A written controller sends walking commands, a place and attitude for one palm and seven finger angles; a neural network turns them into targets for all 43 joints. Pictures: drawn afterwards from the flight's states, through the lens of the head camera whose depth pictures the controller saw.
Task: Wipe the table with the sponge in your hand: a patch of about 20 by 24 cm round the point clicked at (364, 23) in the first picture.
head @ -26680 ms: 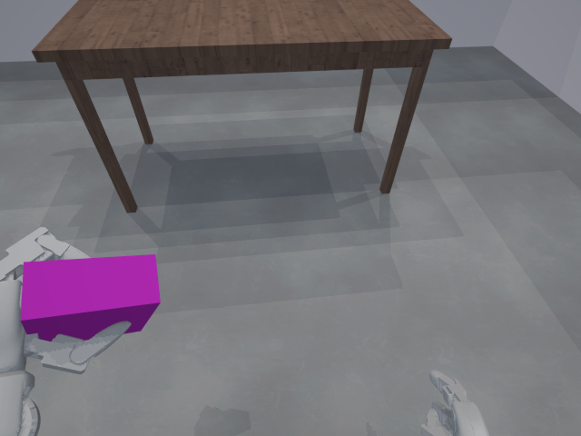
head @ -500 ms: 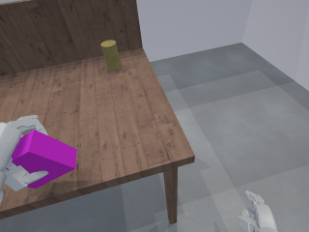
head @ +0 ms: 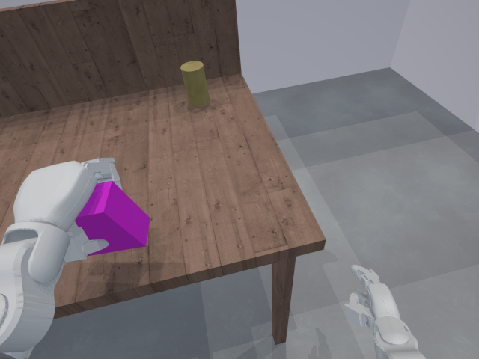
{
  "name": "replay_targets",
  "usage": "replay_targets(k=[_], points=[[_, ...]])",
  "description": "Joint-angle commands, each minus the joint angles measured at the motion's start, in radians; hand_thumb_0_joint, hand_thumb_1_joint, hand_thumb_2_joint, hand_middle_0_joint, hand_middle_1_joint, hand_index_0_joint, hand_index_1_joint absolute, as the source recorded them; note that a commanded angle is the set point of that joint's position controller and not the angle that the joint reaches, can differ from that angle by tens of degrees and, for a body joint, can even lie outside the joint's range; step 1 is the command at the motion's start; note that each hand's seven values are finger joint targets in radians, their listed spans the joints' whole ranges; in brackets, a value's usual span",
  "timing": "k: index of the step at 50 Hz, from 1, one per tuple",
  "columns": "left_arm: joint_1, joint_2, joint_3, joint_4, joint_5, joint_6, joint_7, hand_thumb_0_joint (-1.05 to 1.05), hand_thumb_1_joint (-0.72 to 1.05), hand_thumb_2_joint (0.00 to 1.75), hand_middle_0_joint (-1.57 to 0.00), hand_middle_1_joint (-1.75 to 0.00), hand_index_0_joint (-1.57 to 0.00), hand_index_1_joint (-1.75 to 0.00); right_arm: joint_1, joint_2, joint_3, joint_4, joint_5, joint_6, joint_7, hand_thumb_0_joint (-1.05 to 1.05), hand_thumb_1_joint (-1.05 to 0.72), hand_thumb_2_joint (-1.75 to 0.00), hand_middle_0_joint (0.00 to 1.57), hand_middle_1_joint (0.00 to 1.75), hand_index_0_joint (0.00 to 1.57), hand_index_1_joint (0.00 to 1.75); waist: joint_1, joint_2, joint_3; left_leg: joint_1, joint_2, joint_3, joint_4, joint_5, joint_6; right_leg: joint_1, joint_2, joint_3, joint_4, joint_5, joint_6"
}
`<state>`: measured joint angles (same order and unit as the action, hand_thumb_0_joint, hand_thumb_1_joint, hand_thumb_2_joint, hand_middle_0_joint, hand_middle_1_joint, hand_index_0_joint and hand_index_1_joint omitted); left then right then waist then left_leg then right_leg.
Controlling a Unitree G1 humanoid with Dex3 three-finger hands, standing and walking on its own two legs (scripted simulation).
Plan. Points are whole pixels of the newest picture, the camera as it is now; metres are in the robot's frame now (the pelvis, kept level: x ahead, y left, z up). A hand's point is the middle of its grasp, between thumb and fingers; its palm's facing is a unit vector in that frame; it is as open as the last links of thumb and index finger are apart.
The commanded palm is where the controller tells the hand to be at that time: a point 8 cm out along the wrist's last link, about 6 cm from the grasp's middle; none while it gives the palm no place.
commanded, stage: turn the palm down, sponge in hand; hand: left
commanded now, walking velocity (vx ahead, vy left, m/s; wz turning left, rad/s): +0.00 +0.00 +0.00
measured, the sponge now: (98, 227) +0.24 +0.27 +0.13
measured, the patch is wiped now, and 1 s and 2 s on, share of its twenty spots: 0.00 0.00 0.00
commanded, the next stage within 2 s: move the sponge above the wiping area in 0.62 s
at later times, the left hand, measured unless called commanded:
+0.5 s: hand (74, 180) +0.26 +0.27 +0.21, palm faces +0.25 +0.01 -0.97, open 9.3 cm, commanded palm +0.21 +0.27 +0.26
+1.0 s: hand (65, 174) +0.26 +0.28 +0.22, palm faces +0.29 -0.02 -0.96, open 9.3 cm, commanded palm +0.21 +0.26 +0.25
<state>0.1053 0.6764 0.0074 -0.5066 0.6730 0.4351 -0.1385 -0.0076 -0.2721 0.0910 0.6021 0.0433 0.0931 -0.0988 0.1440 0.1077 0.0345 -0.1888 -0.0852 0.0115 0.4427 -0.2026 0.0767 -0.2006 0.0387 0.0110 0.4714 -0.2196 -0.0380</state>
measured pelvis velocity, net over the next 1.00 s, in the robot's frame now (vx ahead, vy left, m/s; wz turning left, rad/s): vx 0.01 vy -0.03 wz -0.01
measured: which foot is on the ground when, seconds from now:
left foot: down 0.00-1.00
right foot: down 0.00-1.00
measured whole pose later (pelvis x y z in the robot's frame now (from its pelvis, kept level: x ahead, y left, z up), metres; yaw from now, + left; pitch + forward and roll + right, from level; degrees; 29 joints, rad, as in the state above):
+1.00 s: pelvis +0.01 -0.03 +0.00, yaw -1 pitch -3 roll +1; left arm -0.01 0.68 0.11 -0.31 0.74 0.50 -0.08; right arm -0.01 -0.28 0.07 0.63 0.07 0.13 -0.06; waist 0.13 0.13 0.00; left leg -0.15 -0.06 0.01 0.40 -0.20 0.04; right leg -0.16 0.07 0.01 0.43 -0.21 -0.07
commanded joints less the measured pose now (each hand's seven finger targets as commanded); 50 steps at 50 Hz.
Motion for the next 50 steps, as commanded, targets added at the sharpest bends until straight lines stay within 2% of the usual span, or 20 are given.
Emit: replay_targets(k=[1, 2, 7, 11, 14, 16, 17, 21, 22, 23, 26, 28, 31, 34, 36, 37, 41, 42, 46, 50], points=[[-0.336, 0.358, 0.363, -0.114, 0.094, -0.005, 0.142, 0.0, 0.1, 1.3, -1.2, -1.6, -1.2, -1.6, -0.268, -0.075, -0.035, -0.145, 0.005, -0.047, 0.017, 0.0, -0.9, -0.9, 0.2, 0.3, 0.2, 0.3, 0.032, 0.072, -0.25, 0.036, 0.092, -0.158, -0.112, 0.151, -0.062, 0.124, 0.005, 0.126, -0.058, 0.029, -0.068], [-0.341, 0.287, 0.303, -0.077, 0.075, 0.014, 0.147, 0.0, 0.1, 1.3, -1.2, -1.6, -1.2, -1.6, -0.234, -0.081, -0.044, -0.133, 0.0, -0.037, 0.021, 0.0, -0.9, -0.9, 0.2, 0.3, 0.2, 0.3, 0.014, 0.022, -0.243, 0.035, 0.097, -0.133, -0.107, 0.169, -0.066, 0.122, -0.018, 0.083, -0.068, 0.05, -0.055], [-0.2, 0.146, 0.188, 0.01, 0.02, 0.083, 0.069, 0.0, 0.1, 1.3, -1.2, -1.6, -1.2, -1.6, -0.238, -0.101, -0.044, -0.151, 0.022, -0.013, 0.036, 0.0, -0.9, -0.9, 0.2, 0.3, 0.2, 0.3, -0.013, -0.089, -0.154, 0.013, 0.091, -0.094, -0.109, 0.192, -0.066, 0.074, -0.02, 0.042, -0.102, 0.111, -0.029], [-0.2, 0.086, 0.105, -0.073, 0.046, 0.09, 0.028, 0.0, 0.1, 1.3, -1.2, -1.6, -1.2, -1.6, -0.296, -0.08, -0.034, -0.192, 0.038, -0.028, 0.036, 0.0, -0.9, -0.9, 0.2, 0.3, 0.2, 0.3, -0.023, -0.064, -0.185, 0.042, 0.084, -0.09, -0.106, 0.148, -0.048, 0.061, -0.01, 0.066, -0.102, 0.082, -0.027], [-0.276, 0.202, 0.159, -0.197, 0.101, 0.053, 0.042, 0.0, 0.1, 1.3, -1.2, -1.6, -1.2, -1.6, -0.253, -0.097, -0.048, -0.192, 0.012, -0.032, 0.024, 0.0, -0.9, -0.9, 0.2, 0.3, 0.2, 0.3, -0.018, -0.023, -0.302, 0.068, 0.076, -0.106, -0.109, 0.18, -0.037, 0.138, -0.02, 0.066, -0.077, 0.106, -0.026], [-0.379, 0.352, 0.273, -0.31, 0.159, 0.033, 0.073, 0.0, 0.1, 1.3, -1.2, -1.6, -1.2, -1.6, -0.311, -0.087, -0.035, -0.198, 0.0, -0.047, 0.022, 0.0, -0.9, -0.9, 0.2, 0.3, 0.2, 0.3, 0.015, 0.044, -0.389, 0.082, 0.069, -0.126, -0.093, 0.22, -0.027, 0.209, 0.003, 0.138, -0.039, 0.134, -0.053], [-0.418, 0.345, 0.261, -0.306, 0.184, 0.018, 0.092, 0.0, 0.1, 1.3, -1.2, -1.6, -1.2, -1.6, -0.271, -0.079, -0.038, -0.183, -0.012, -0.049, 0.023, 0.0, -0.9, -0.9, 0.2, 0.3, 0.2, 0.3, 0.009, 0.058, -0.43, 0.097, 0.063, -0.114, -0.073, 0.28, -0.029, 0.227, -0.011, 0.113, -0.025, 0.161, -0.053], [-0.366, 0.391, 0.343, -0.13, 0.198, 0.017, 0.136, 0.0, 0.1, 1.3, -1.2, -1.6, -1.2, -1.6, -0.282, -0.079, -0.037, -0.144, -0.008, -0.031, 0.039, 0.0, -0.9, -0.9, 0.2, 0.3, 0.2, 0.3, 0.038, 0.051, -0.294, 0.079, 0.066, -0.146, -0.084, 0.286, -0.047, 0.169, 0.006, 0.178, -0.066, 0.127, -0.088], [-0.368, 0.298, 0.273, -0.111, 0.169, 0.018, 0.138, 0.0, 0.1, 1.3, -1.2, -1.6, -1.2, -1.6, -0.247, -0.072, -0.046, -0.137, -0.005, -0.022, 0.043, 0.0, -0.9, -0.9, 0.2, 0.3, 0.2, 0.3, 0.012, 0.006, -0.285, 0.083, 0.073, -0.119, -0.08, 0.304, -0.048, 0.171, -0.016, 0.131, -0.071, 0.168, -0.071], [-0.328, 0.306, 0.291, -0.054, 0.143, 0.029, 0.136, 0.0, 0.1, 1.3, -1.2, -1.6, -1.2, -1.6, -0.229, -0.082, -0.053, -0.131, -0.001, -0.015, 0.044, 0.0, -0.9, -0.9, 0.2, 0.3, 0.2, 0.3, 0.016, -0.015, -0.255, 0.071, 0.071, -0.119, -0.087, 0.293, -0.055, 0.159, -0.02, 0.13, -0.084, 0.173, -0.065], [-0.222, 0.179, 0.224, 0.071, 0.061, 0.082, 0.086, 0.0, 0.1, 1.3, -1.2, -1.6, -1.2, -1.6, -0.287, -0.084, -0.046, -0.139, 0.029, -0.013, 0.046, 0.0, -0.9, -0.9, 0.2, 0.3, 0.2, 0.3, 0.002, -0.104, -0.127, 0.042, 0.073, -0.103, -0.093, 0.226, -0.056, 0.077, -0.01, 0.13, -0.122, 0.144, -0.052], [-0.181, 0.122, 0.152, 0.052, 0.033, 0.089, 0.042, 0.0, 0.1, 1.3, -1.2, -1.6, -1.2, -1.6, -0.229, -0.099, -0.054, -0.151, 0.029, -0.001, 0.043, 0.0, -0.9, -0.9, 0.2, 0.3, 0.2, 0.3, -0.021, -0.118, -0.137, 0.028, 0.078, -0.08, -0.101, 0.213, -0.053, 0.087, -0.026, 0.069, -0.119, 0.172, -0.022], [-0.172, 0.076, 0.098, -0.018, 0.04, 0.097, 0.009, 0.0, 0.1, 1.3, -1.2, -1.6, -1.2, -1.6, -0.295, -0.084, -0.042, -0.185, 0.041, -0.023, 0.043, 0.0, -0.9, -0.9, 0.2, 0.3, 0.2, 0.3, -0.026, -0.09, -0.163, 0.038, 0.071, -0.074, -0.09, 0.185, -0.043, 0.075, -0.018, 0.101, -0.113, 0.144, -0.027], [-0.24, 0.181, 0.139, -0.163, 0.089, 0.065, 0.02, 0.0, 0.1, 1.3, -1.2, -1.6, -1.2, -1.6, -0.251, -0.096, -0.051, -0.197, 0.017, -0.026, 0.032, 0.0, -0.9, -0.9, 0.2, 0.3, 0.2, 0.3, -0.022, -0.029, -0.277, 0.06, 0.058, -0.081, -0.089, 0.208, -0.03, 0.147, -0.03, 0.091, -0.084, 0.164, -0.025], [-0.353, 0.345, 0.257, -0.308, 0.153, 0.043, 0.054, 0.0, 0.1, 1.3, -1.2, -1.6, -1.2, -1.6, -0.31, -0.086, -0.041, -0.207, 0.005, -0.041, 0.028, 0.0, -0.9, -0.9, 0.2, 0.3, 0.2, 0.3, 0.007, 0.018, -0.374, 0.091, 0.05, -0.099, -0.072, 0.238, -0.022, 0.201, -0.008, 0.161, -0.052, 0.17, -0.048], [-0.398, 0.341, 0.252, -0.317, 0.18, 0.023, 0.076, 0.0, 0.1, 1.3, -1.2, -1.6, -1.2, -1.6, -0.272, -0.078, -0.046, -0.198, -0.009, -0.046, 0.026, 0.0, -0.9, -0.9, 0.2, 0.3, 0.2, 0.3, 0.007, 0.048, -0.43, 0.104, 0.045, -0.089, -0.052, 0.288, -0.021, 0.233, -0.022, 0.14, -0.032, 0.201, -0.05], [-0.376, 0.4, 0.345, -0.091, 0.21, 0.008, 0.143, 0.0, 0.1, 1.3, -1.2, -1.6, -1.2, -1.6, -0.256, -0.082, -0.047, -0.148, -0.007, -0.033, 0.034, 0.0, -0.9, -0.9, 0.2, 0.3, 0.2, 0.3, 0.031, 0.032, -0.283, 0.073, 0.048, -0.123, -0.071, 0.241, -0.038, 0.16, -0.001, 0.211, -0.085, 0.112, -0.089], [-0.374, 0.3, 0.268, -0.049, 0.182, 0.009, 0.148, 0.0, 0.1, 1.3, -1.2, -1.6, -1.2, -1.6, -0.225, -0.075, -0.056, -0.138, -0.004, -0.024, 0.037, 0.0, -0.9, -0.9, 0.2, 0.3, 0.2, 0.3, 0.003, -0.018, -0.261, 0.069, 0.056, -0.097, -0.069, 0.242, -0.038, 0.162, -0.018, 0.172, -0.089, 0.138, -0.071], [-0.26, 0.199, 0.222, 0.113, 0.081, 0.061, 0.106, 0.0, 0.1, 1.3, -1.2, -1.6, -1.2, -1.6, -0.274, -0.089, -0.054, -0.143, 0.029, -0.018, 0.04, 0.0, -0.9, -0.9, 0.2, 0.3, 0.2, 0.3, 0.001, -0.072, -0.122, 0.031, 0.056, -0.092, -0.091, 0.152, -0.046, 0.07, -0.013, 0.167, -0.135, 0.065, -0.054], [-0.153, 0.13, 0.131, 0.112, 0.051, 0.079, 0.023, 0.0, 0.1, 1.3, -1.2, -1.6, -1.2, -1.6, -0.222, -0.111, -0.063, -0.162, 0.031, -0.013, 0.033, 0.0, -0.9, -0.9, 0.2, 0.3, 0.2, 0.3, -0.028, -0.114, -0.145, -0.003, 0.058, -0.065, -0.084, 0.129, -0.037, 0.089, -0.036, 0.106, -0.117, 0.112, -0.015]])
